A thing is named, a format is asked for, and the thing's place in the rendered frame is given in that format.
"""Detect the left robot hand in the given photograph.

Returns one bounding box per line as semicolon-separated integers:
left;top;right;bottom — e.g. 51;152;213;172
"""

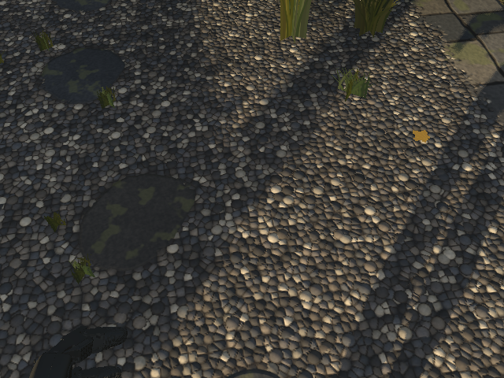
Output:
29;326;128;378

